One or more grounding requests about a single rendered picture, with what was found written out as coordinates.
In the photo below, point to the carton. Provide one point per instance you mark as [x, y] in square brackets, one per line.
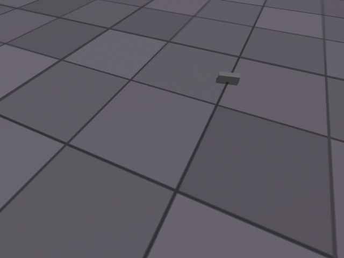
[228, 77]

